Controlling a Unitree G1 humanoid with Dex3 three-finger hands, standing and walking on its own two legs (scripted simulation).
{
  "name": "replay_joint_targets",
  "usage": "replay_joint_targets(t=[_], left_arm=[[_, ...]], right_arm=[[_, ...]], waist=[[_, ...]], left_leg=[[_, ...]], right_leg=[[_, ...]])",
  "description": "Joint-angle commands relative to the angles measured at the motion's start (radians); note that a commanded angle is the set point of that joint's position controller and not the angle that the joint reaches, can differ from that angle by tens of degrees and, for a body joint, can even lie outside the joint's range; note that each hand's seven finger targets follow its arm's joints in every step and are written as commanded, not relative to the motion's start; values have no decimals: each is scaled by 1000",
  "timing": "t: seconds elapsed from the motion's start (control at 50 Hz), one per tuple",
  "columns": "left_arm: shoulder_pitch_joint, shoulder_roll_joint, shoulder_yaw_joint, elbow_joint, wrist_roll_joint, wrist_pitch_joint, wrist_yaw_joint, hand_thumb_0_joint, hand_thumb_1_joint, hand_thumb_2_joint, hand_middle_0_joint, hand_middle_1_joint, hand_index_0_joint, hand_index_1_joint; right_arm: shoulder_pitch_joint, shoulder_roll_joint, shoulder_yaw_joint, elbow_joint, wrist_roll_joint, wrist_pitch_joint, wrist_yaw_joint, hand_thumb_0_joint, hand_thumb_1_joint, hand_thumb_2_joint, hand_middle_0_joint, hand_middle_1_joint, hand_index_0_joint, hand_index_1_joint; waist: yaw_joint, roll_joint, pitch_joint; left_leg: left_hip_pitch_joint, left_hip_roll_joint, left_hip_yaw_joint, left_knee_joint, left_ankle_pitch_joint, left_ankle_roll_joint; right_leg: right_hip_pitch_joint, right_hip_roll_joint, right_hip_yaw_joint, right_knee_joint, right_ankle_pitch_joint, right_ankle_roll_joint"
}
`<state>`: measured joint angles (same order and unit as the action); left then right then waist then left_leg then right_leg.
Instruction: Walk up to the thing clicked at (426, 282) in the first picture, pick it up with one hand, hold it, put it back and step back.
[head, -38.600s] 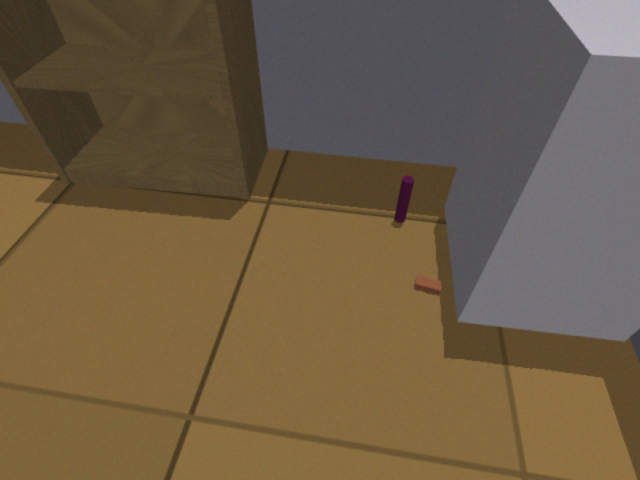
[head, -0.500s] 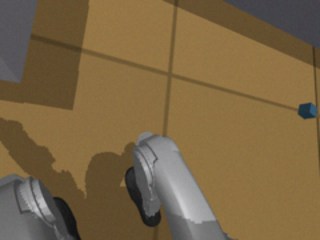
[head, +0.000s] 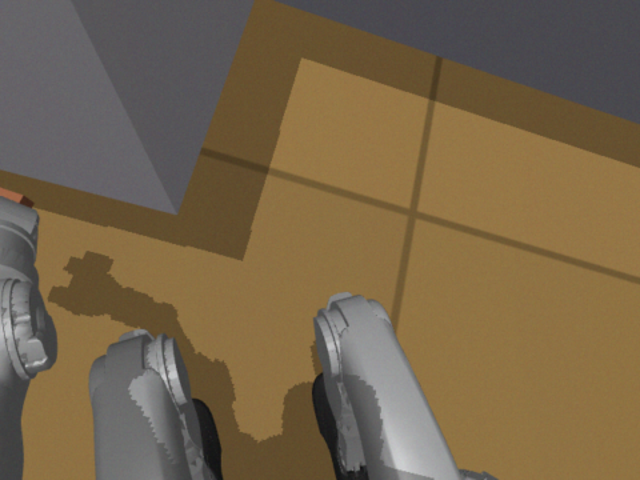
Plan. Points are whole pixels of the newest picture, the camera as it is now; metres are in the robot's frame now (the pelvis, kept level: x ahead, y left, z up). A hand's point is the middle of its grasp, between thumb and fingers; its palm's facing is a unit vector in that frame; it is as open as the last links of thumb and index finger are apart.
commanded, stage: lift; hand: left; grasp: from above
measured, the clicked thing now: out of the picture +0.47 +0.35 -0.14
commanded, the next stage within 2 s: hold in 1.12 s
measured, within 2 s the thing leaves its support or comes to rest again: neither
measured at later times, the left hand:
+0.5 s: hand out of the picture +0.36 +0.30 +0.11, palm faces -0.18 -0.41 -0.89, open 8.0 cm
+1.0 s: hand out of the picture +0.37 +0.30 +0.26, palm faces -0.17 -0.43 -0.89, open 8.0 cm
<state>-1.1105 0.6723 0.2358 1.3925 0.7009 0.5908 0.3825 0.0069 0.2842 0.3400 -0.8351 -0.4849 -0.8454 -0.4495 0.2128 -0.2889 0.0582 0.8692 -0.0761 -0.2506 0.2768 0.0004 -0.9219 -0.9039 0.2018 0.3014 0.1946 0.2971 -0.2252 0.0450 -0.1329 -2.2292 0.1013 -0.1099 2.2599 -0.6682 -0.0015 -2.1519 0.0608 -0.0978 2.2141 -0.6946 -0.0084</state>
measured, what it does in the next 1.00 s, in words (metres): rises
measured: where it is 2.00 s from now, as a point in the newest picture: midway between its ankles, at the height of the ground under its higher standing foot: (279, 470)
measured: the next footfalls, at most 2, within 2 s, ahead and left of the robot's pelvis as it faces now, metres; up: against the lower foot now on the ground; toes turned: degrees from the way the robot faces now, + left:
none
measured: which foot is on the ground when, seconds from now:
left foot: down 0.00-1.00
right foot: down 0.00-1.00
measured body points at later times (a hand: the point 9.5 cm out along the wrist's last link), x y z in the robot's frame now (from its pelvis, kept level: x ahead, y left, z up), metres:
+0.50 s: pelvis +0.01 -0.01 +0.19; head +0.13 +0.02 +0.62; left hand +0.37 +0.32 +0.16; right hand +0.13 -0.27 +0.07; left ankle +0.08 +0.13 -0.34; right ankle +0.09 -0.11 -0.34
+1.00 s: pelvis +0.06 +0.00 +0.33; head +0.13 +0.02 +0.77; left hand +0.38 +0.31 +0.31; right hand +0.15 -0.25 +0.20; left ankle +0.08 +0.13 -0.34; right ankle +0.09 -0.11 -0.34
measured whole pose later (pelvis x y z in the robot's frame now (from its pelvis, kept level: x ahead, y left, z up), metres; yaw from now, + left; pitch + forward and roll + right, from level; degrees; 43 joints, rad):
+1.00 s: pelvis +0.06 +0.00 +0.33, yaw +8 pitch +17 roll -2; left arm -0.74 0.26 0.00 1.22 0.54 0.76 0.45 0.01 0.29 0.36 -0.80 -0.53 -0.81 -0.50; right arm 0.26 -0.27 0.03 0.88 0.02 -0.18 0.04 0.00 -0.90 -0.90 0.21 0.30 0.20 0.30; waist -0.10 0.03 -0.15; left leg -0.91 0.07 -0.02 1.04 -0.43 -0.02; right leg -0.84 0.03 -0.05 1.01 -0.46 -0.02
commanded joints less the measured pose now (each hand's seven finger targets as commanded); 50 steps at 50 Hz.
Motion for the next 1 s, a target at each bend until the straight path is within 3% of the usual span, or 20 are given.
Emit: replay_joint_targets(t=[0.0,0.04,0.08,0.14,0.18,0.2,0.24,0.28,0.34,0.44,0.48,0.68,0.78,0.8,0.88,0.92,0.98], left_arm=[[-299,201,-67,-224,18,18,18,0,622,484,-976,-569,-1007,-537],[-288,209,-62,-272,14,22,13,0,621,518,-984,-571,-1008,-546],[-261,155,-86,-300,-2,37,8,0,632,538,-993,-581,-1017,-557],[-211,130,-107,-317,-8,65,-2,0,595,575,-967,-592,-985,-575],[-188,128,-111,-366,-7,71,6,0,592,589,-979,-585,-991,-573],[-158,79,-138,-364,-13,82,4,0,578,591,-969,-586,-980,-575],[-144,61,-157,-401,-13,93,11,0,555,595,-966,-577,-971,-572],[-100,30,-166,-428,-35,104,22,0,518,580,-947,-552,-949,-551],[-73,-25,-201,-459,-52,121,21,0,481,527,-898,-567,-909,-556],[-45,-35,-226,-473,-40,138,27,0,431,520,-863,-579,-874,-569],[1,-90,-245,-416,-46,150,29,0,418,501,-860,-554,-868,-546],[-20,-172,-256,-272,-68,150,83,0,479,474,-876,-588,-901,-564],[-39,-213,-257,-274,-110,157,97,0,518,465,-897,-600,-927,-569],[-12,-213,-259,-274,-107,161,100,0,518,489,-900,-605,-926,-580],[-17,-205,-257,-295,-107,170,113,0,579,450,-928,-591,-963,-556],[-10,-193,-245,-319,-115,176,116,0,577,434,-926,-577,-960,-542],[16,-213,-250,-300,-122,190,106,0,602,414,-940,-559,-973,-525]], right_arm=[[187,-233,-99,-20,29,-4,-32,0,-914,-904,199,299,199,299],[172,-228,-103,-30,38,2,-52,0,-914,-905,199,299,199,299],[161,-214,-104,-38,45,6,-71,0,-913,-905,199,300,199,300],[137,-211,-102,-46,58,12,-104,0,-910,-904,199,299,199,299],[112,-208,-102,-55,67,13,-128,0,-910,-905,199,300,199,299],[96,-197,-97,-59,69,13,-138,0,-911,-905,199,300,199,300],[82,-190,-94,-63,78,11,-161,0,-911,-906,199,300,199,300],[62,-180,-92,-61,85,11,-185,0,-910,-906,199,300,199,300],[51,-167,-86,-60,97,15,-212,0,-911,-905,199,300,199,300],[36,-147,-75,-51,110,20,-242,0,-911,-905,199,300,199,300],[34,-145,-76,-44,115,20,-251,0,-910,-904,199,300,199,300],[59,-133,-74,-36,118,14,-265,0,-900,-901,199,299,199,299],[85,-141,-76,-42,111,18,-257,0,-900,-900,199,299,199,299],[89,-145,-75,-54,111,20,-255,0,-901,-900,199,299,199,299],[94,-145,-75,-57,109,34,-245,0,-896,-897,199,299,199,299],[91,-144,-77,-59,109,39,-239,0,-897,-897,199,299,199,299],[94,-145,-81,-58,107,48,-227,0,-899,-897,199,299,199,299]], waist=[[18,215,-707],[38,208,-721],[38,191,-716],[44,158,-698],[69,163,-702],[62,152,-684],[70,140,-673],[81,136,-657],[76,112,-642],[89,71,-575],[99,79,-531],[109,69,-369],[101,61,-368],[112,53,-414],[108,32,-393],[128,41,-422],[132,25,-406]], left_leg=[[588,-43,62,-301,154,23],[624,-45,59,-345,136,21],[660,-49,63,-395,138,19],[731,-49,58,-470,122,16],[776,-49,47,-531,101,12],[790,-51,60,-549,105,13],[801,-52,65,-598,84,10],[867,-55,66,-657,83,7],[960,-57,73,-733,116,9],[1035,-66,99,-842,171,19],[1138,-65,94,-917,182,12],[1377,-70,96,-1156,277,2],[1485,-73,106,-1236,411,-4],[1533,-74,105,-1254,433,-5],[1567,-79,115,-1306,474,0],[1604,-82,123,-1330,513,-1],[1641,-87,124,-1374,553,-4]], right_leg=[[384,37,2,-375,145,-20],[411,33,8,-410,122,-20],[464,31,14,-456,127,-18],[506,31,21,-523,110,-19],[537,28,25,-564,87,-21],[571,29,38,-599,87,-20],[641,29,67,-673,45,-17],[692,24,74,-730,35,-17],[795,22,75,-806,88,-14],[997,14,124,-957,127,-1],[1017,14,91,-995,157,-9],[1219,7,67,-1200,279,-13],[1331,3,51,-1261,441,-5],[1380,4,49,-1274,464,-5],[1454,-1,62,-1335,528,4],[1515,-5,67,-1354,577,6],[1567,-7,73,-1388,634,7]])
